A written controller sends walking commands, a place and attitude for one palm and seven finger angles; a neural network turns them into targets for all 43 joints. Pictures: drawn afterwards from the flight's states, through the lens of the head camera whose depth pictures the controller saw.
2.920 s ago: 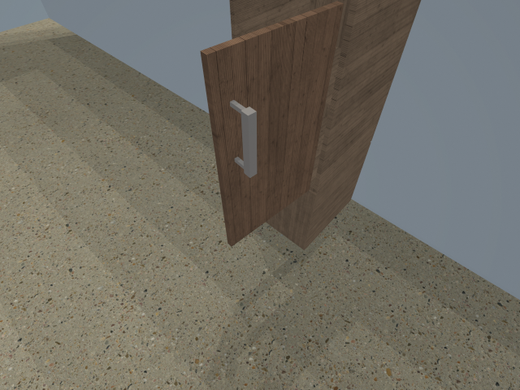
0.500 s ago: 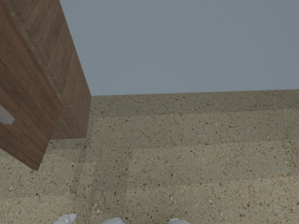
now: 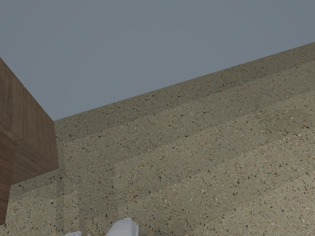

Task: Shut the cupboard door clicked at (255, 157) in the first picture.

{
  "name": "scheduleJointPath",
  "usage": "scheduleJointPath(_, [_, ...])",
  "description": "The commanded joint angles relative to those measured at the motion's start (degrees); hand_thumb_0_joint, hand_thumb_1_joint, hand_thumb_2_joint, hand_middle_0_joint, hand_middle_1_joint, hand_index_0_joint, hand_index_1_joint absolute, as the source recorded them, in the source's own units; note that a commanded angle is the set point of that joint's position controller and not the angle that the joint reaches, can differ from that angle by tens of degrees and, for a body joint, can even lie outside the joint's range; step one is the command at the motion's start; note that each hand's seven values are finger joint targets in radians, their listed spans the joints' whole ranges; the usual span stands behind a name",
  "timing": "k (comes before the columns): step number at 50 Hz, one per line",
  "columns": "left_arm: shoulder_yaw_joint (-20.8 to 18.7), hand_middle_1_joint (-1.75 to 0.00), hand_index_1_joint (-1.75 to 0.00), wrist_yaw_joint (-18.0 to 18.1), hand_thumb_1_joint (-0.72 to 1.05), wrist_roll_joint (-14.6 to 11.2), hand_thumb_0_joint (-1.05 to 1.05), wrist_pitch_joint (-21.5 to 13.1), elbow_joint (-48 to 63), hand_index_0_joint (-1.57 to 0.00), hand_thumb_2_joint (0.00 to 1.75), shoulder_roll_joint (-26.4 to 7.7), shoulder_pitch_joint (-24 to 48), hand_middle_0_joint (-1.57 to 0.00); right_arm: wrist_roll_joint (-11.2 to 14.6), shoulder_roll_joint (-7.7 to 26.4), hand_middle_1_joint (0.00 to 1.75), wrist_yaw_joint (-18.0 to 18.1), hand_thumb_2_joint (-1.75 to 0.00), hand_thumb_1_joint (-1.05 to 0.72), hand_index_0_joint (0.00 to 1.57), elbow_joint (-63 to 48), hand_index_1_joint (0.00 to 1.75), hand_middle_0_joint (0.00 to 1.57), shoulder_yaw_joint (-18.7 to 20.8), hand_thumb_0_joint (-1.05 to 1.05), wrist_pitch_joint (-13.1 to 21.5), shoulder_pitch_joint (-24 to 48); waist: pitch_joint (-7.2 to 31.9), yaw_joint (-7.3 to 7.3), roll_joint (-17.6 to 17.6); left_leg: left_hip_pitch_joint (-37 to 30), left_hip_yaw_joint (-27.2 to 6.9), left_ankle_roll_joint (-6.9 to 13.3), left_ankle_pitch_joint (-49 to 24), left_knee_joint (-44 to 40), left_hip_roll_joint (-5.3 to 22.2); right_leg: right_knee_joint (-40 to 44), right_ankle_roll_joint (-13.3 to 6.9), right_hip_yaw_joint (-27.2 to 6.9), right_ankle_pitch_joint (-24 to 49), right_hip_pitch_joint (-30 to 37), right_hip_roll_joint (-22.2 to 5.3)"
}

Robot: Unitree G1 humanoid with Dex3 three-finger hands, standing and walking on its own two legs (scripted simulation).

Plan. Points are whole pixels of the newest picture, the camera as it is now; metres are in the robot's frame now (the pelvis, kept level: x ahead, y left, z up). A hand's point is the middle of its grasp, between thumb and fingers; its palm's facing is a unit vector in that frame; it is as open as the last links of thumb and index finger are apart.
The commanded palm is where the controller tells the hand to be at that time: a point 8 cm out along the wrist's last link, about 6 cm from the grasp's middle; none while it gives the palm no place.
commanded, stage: walk around to get in front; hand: left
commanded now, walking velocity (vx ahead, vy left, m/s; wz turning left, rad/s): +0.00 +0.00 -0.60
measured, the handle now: out of the picture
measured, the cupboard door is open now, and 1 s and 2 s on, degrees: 84 84 84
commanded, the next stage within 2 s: none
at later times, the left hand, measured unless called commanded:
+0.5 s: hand (106, 220) +0.17 +0.17 -0.16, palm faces -0.28 -0.92 -0.28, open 7.4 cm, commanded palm none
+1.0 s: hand (139, 201) +0.22 +0.08 -0.16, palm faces -0.56 -0.79 -0.25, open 7.4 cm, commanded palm none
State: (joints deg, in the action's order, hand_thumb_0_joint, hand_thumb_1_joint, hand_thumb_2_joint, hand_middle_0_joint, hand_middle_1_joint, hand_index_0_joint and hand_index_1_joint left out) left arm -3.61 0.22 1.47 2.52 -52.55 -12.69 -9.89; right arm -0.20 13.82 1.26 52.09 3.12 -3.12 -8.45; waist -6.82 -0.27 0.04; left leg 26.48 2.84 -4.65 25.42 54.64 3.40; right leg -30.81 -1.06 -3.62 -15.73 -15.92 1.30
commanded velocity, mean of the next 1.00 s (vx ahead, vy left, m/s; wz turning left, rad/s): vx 0.00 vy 0.00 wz -0.60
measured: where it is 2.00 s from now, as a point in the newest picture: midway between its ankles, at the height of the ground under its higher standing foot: (213, 235)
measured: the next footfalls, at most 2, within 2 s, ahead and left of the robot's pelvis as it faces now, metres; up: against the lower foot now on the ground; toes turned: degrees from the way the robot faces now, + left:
left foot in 0.12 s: +0.07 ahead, +0.13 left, +0.00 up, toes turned -2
right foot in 0.46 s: +0.00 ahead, -0.14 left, +0.00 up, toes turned -19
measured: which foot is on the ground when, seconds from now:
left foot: up 0.00-0.10, down 0.12-0.44, up 0.46-0.70, down 0.72-0.98, up 1.00-1.00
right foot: down 0.00-0.12, up 0.14-0.44, down 0.46-0.72, up 0.74-0.98, down 1.00-1.00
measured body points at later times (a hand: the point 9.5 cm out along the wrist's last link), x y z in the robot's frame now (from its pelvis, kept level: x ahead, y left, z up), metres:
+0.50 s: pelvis +0.00 -0.01 -0.01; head +0.05 -0.04 +0.43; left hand +0.18 +0.21 -0.14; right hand -0.02 -0.29 -0.16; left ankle +0.02 +0.13 -0.71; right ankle -0.04 -0.13 -0.74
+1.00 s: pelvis +0.01 -0.04 -0.01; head +0.05 -0.07 +0.44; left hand +0.25 +0.12 -0.14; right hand -0.09 -0.27 -0.16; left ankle +0.09 +0.10 -0.73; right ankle -0.06 -0.12 -0.74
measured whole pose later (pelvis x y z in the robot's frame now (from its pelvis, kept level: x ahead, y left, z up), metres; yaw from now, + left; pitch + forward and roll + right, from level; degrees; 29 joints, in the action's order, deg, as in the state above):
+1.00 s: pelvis +0.01 -0.04 -0.01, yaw -35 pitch +2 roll +0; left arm -3.9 -2.5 1.4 2.9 -50.6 -14.8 -7.6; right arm -1.3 12.7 0.7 51.1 1.6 -1.3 -14.4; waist -4.8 -0.6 -0.4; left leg 17.3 10.1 -4.0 19.1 36.5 9.9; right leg -33.6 -0.8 3.7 -17.3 -16.8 -1.5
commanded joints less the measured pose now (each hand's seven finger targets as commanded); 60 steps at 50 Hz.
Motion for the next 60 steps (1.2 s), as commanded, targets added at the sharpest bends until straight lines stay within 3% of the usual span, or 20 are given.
scheduleJointPath(1, [-3.47,-0.30,-0.30,0.73,0.90,0.10,0.00,-1.09,4.25,-0.20,0.90,-12.44,-0.02,-0.20,0.14,3.49,0.30,0.37,-0.90,-0.90,0.20,-4.86,0.30,0.20,1.21,0.00,1.63,-0.46,9.12,0.70,9.41,-3.56,-1.10,0.51,-1.13,-9.48,-1.40,7.87,-9.56,-16.18,24.38,5.46,-13.26])
scheduleJointPath(4, [-3.07,-0.30,-0.30,0.45,0.90,-0.42,0.00,-0.64,4.45,-0.20,0.90,-10.68,2.45,-0.20,0.18,4.54,0.30,1.01,-0.90,-0.90,0.20,-3.02,0.30,0.20,1.25,0.00,2.58,-6.48,10.45,-2.67,5.85,-17.92,-1.71,1.53,-11.95,-28.19,-0.74,2.60,-4.47,-15.08,17.43,-2.63,-9.16])
scheduleJointPath(6, [-1.90,-0.30,-0.30,-0.65,0.90,-1.23,0.00,-0.21,6.83,-0.20,0.90,-5.52,0.58,-0.20,-1.50,14.31,0.30,1.53,-0.90,-0.90,0.20,-3.67,0.30,0.20,2.58,0.00,3.50,-9.12,10.97,-2.48,-19.75,-25.18,-26.62,12.49,-18.48,-40.31,24.13,-19.41,2.59,0.56,-19.60,-17.50,2.65])
scheduleJointPath(7, [-2.37,-0.30,-0.30,-1.13,0.90,-0.51,0.00,-0.41,7.30,-0.20,0.90,-7.65,1.42,-0.20,-1.81,14.95,0.30,1.40,-0.90,-0.90,0.20,-4.73,0.30,0.20,2.44,0.00,3.35,-8.54,9.96,-2.98,-12.85,-17.13,-28.01,16.49,-13.42,-40.52,26.99,-29.84,2.72,-0.28,-20.63,-15.12,-0.30])
scheduleJointPath(11, [-2.50,-0.30,-0.30,-2.59,0.90,-0.21,0.00,0.30,5.16,-0.20,0.90,-5.66,2.56,-0.20,-2.05,9.57,0.30,1.52,-0.90,-0.90,0.20,-5.77,0.30,0.20,1.17,0.00,3.58,-2.80,6.99,0.44,-10.86,-16.50,-7.56,11.67,-29.72,-35.71,15.48,-33.25,4.26,3.60,-11.96,-15.53,-2.81])
scheduleJointPath(17, [-1.46,-0.30,-0.30,-2.93,0.90,-0.45,0.00,-0.01,5.95,-0.20,0.90,-4.52,4.84,-0.20,-1.81,11.65,0.30,0.85,-0.90,-0.90,0.20,-3.62,0.30,0.20,2.26,0.00,3.09,-7.45,9.32,-2.09,-13.00,-19.42,-1.17,10.81,-33.85,-31.75,16.25,-14.87,3.16,9.38,-11.57,-6.54,-1.42])
scheduleJointPath(20, [-1.81,-0.30,-0.30,-2.56,0.90,-0.41,0.00,-0.60,4.54,-0.20,0.90,-6.56,-0.11,-0.20,-1.32,11.86,0.30,0.37,-0.90,-0.90,0.20,-4.09,0.30,0.20,2.55,0.00,2.60,-5.30,9.56,0.79,-10.44,-13.90,2.13,6.79,-27.94,-24.15,15.04,2.26,1.48,9.78,0.78,5.25,-1.30])
scheduleJointPath(22, [-3.90,-0.30,-0.30,-0.97,0.90,0.38,0.00,-1.55,2.61,-0.20,0.90,-16.97,-6.22,-0.20,-0.37,5.04,0.30,-0.16,-0.90,-0.90,0.20,-7.88,0.30,0.20,1.12,0.00,2.36,-1.14,9.05,4.43,19.39,7.83,9.07,-0.09,9.76,-2.92,2.05,12.51,-8.03,-19.09,25.57,17.79,-22.92])
scheduleJointPath(24, [-4.31,-0.30,-0.30,0.22,0.90,-0.27,0.00,-1.15,2.65,-0.20,0.90,-16.30,-5.12,-0.20,-0.12,5.77,0.30,0.43,-0.90,-0.90,0.20,-8.14,0.30,0.20,1.14,0.00,1.53,1.76,7.85,4.60,12.91,8.84,-1.09,0.77,9.49,8.65,2.35,11.67,-13.31,-20.27,22.29,11.35,-22.05])
scheduleJointPath(27, [-3.19,-0.30,-0.30,0.79,0.90,-0.06,0.00,-1.33,4.42,-0.20,0.90,-12.27,0.57,-0.20,-0.17,5.55,0.30,0.46,-0.90,-0.90,0.20,-5.84,0.30,0.20,0.97,0.00,1.76,-0.38,9.98,1.36,12.99,4.93,-1.54,-0.14,3.10,4.42,2.06,7.11,-10.38,-11.55,31.99,10.58,-15.54])
scheduleJointPath(33, [-3.17,-0.30,-0.30,0.30,0.90,-0.29,0.00,-0.68,4.60,-0.20,0.90,-12.50,3.77,-0.20,0.00,4.46,0.30,0.64,-0.90,-0.90,0.20,-3.20,0.30,0.20,0.75,0.00,2.27,-6.63,9.48,-1.84,8.96,-11.84,1.02,0.38,-9.13,-21.42,-1.79,4.07,-6.24,-12.96,21.99,0.60,-11.19])
scheduleJointPath(34, [-2.85,-0.30,-0.30,0.12,0.90,-0.52,0.00,-0.43,4.85,-0.20,0.90,-11.06,4.26,-0.20,-0.13,5.56,0.30,0.79,-0.90,-0.90,0.20,-2.53,0.30,0.20,1.03,0.00,2.64,-8.77,10.17,-2.82,5.57,-18.15,-0.43,1.23,-13.02,-28.51,0.08,1.36,-3.64,-11.59,15.53,-3.98,-8.84])
scheduleJointPath(36, [-1.72,-0.30,-0.30,-0.82,0.90,-1.12,0.00,0.08,7.38,-0.20,0.90,-6.14,2.80,-0.20,-1.83,15.24,0.30,1.29,-0.90,-0.90,0.20,-3.31,0.30,0.20,2.55,0.00,3.47,-11.77,10.35,-3.24,-18.87,-21.87,-26.27,12.81,-15.79,-40.88,25.06,-22.56,2.56,2.19,-20.30,-17.04,2.13])
scheduleJointPath(41, [-1.99,-0.30,-0.30,-2.77,0.90,-0.34,0.00,0.32,6.04,-0.20,0.90,-5.21,4.63,-0.20,-2.17,10.24,0.30,1.27,-0.90,-0.90,0.20,-5.07,0.30,0.20,1.26,0.00,3.60,-4.58,7.48,-0.11,-12.33,-16.55,-5.25,11.10,-30.78,-34.89,15.92,-28.65,3.82,4.91,-13.24,-13.45,-3.24])
scheduleJointPath(47, [-1.58,-0.30,-0.30,-2.60,0.90,-0.50,0.00,-0.68,5.24,-0.20,0.90,-5.29,1.70,-0.20,-1.46,12.13,0.30,0.46,-0.90,-0.90,0.20,-3.64,0.30,0.20,2.46,0.00,2.76,-6.83,10.17,-0.17,-11.69,-16.04,2.30,7.37,-30.93,-25.55,15.42,-0.96,1.84,10.57,-2.28,2.32,-0.58])
scheduleJointPath(48, [-2.23,-0.30,-0.30,-2.23,0.90,-0.30,0.00,-1.03,4.16,-0.20,0.90,-8.01,-1.99,-0.20,-1.06,11.12,0.30,0.26,-0.90,-0.90,0.20,-4.39,0.30,0.20,2.50,0.00,2.51,-5.36,10.59,1.82,-5.99,-9.91,3.92,4.52,-22.79,-19.49,13.41,6.61,0.39,6.51,5.51,10.07,-3.33])
scheduleJointPath(49, [-3.40,-0.30,-0.30,-1.29,0.90,0.41,0.00,-1.65,3.49,-0.20,0.90,-14.59,-4.68,-0.20,-0.39,6.64,0.30,-0.13,-0.90,-0.90,0.20,-6.58,0.30,0.20,1.82,0.00,2.28,-4.32,10.66,2.98,13.01,3.24,9.90,0.51,-3.17,-7.19,5.28,12.56,-5.00,-13.51,18.31,18.18,-18.03])
scheduleJointPath(50, [-3.97,-0.30,-0.30,-0.54,0.90,-0.39,0.00,-1.50,2.77,-0.20,0.90,-17.79,-7.66,-0.20,-0.29,5.89,0.30,0.13,-0.90,-0.90,0.20,-8.50,0.30,0.20,1.03,0.00,1.73,0.44,9.18,6.49,16.78,7.45,3.48,0.15,13.38,3.26,1.91,13.60,-11.50,-21.11,25.96,13.29,-25.44])
scheduleJointPath(53, [-3.22,-0.30,-0.30,0.48,0.90,-0.42,0.00,-1.50,4.10,-0.20,0.90,-12.08,-1.06,-0.20,-0.64,6.48,0.30,0.39,-0.90,-0.90,0.20,-6.39,0.30,0.20,1.26,0.00,1.41,0.32,8.03,2.23,15.56,10.48,-2.80,-0.15,2.45,10.05,3.36,11.99,-10.40,-14.67,17.77,11.89,-16.84])
scheduleJointPath(60, [-3.58,-0.30,-0.30,-0.50,0.90,0.05,0.00,-2.91,2.09,-0.20,0.90,-13.04,-3.93,-0.20,-0.72,3.84,0.30,-1.28,-0.90,-0.90,0.20,-6.44,0.30,0.20,0.95,0.00,3.32,2.64,8.00,3.30,8.71,1.33,0.85,0.13,-0.56,-9.55,-0.81,13.27,-10.78,-17.02,1.18,9.77,-13.93])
